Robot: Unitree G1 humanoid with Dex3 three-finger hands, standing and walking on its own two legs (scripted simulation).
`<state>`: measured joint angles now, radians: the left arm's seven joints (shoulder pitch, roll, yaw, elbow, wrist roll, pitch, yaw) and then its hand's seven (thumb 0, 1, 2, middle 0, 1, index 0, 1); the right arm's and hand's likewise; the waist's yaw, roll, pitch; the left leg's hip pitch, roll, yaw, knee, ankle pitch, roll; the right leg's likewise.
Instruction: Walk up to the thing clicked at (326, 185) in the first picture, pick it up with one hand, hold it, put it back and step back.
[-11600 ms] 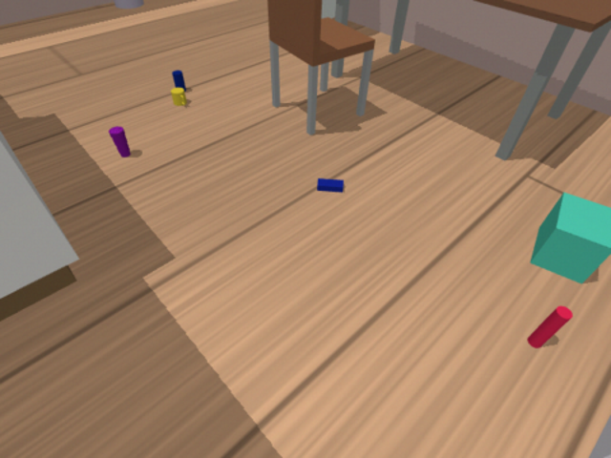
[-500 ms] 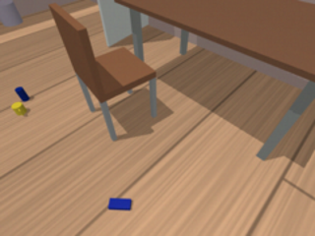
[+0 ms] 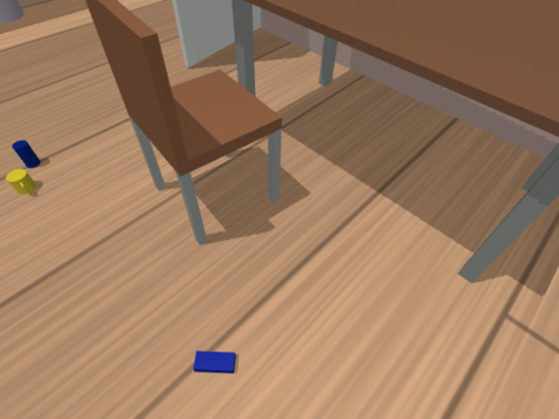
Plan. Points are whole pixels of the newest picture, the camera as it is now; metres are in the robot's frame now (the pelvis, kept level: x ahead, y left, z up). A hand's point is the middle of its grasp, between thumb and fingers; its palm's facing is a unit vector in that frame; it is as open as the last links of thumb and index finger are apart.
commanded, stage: walk up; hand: left
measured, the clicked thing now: (215, 362) +0.41 +0.21 -0.74
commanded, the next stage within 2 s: stand in 1.76 s
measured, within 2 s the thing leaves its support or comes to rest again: neither
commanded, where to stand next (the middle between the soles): +0.03 -0.03 m, yaw +0 degrees
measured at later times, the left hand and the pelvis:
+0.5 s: hand out of the picture +0.09 +0.21 -0.14, palm faces -0.07 -0.94 -0.34, open 7.4 cm; pelvis -0.02 -0.04 +0.00, yaw -1 degrees
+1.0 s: hand out of the picture +0.05 +0.23 -0.13, palm faces -0.01 -0.95 -0.32, open 7.4 cm; pelvis -0.04 -0.03 +0.02, yaw -1 degrees
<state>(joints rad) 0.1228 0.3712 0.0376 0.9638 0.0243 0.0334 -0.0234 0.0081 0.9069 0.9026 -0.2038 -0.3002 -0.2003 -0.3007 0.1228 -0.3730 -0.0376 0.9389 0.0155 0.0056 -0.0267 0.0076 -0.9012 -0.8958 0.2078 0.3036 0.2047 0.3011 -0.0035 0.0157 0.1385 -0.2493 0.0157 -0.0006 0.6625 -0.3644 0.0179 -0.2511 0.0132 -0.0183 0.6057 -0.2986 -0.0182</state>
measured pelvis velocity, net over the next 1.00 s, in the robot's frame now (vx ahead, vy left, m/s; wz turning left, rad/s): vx -0.04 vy -0.03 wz -0.02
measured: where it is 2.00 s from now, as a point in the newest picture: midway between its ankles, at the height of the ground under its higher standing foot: outside the picture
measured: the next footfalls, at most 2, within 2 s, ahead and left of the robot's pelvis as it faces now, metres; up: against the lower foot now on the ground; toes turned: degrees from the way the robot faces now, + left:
none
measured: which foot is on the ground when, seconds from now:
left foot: down 0.00-1.00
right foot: down 0.00-1.00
